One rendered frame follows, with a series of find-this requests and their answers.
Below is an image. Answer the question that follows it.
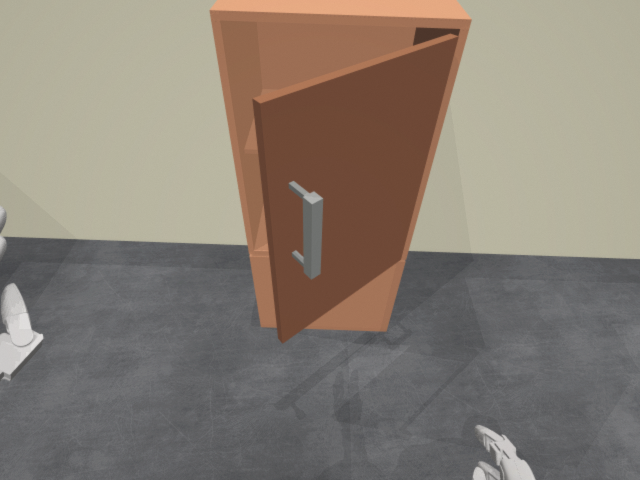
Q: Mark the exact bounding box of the left robot hand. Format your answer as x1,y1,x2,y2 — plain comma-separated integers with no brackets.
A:
0,206,43,381

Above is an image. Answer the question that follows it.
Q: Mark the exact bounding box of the right robot hand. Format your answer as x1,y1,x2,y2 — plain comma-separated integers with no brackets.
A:
472,425,536,480

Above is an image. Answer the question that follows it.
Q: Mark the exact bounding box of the handle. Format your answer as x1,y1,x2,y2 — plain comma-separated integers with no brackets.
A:
289,181,323,280

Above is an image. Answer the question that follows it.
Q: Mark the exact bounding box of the cupboard door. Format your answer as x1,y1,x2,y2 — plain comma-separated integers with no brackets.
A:
252,34,459,344

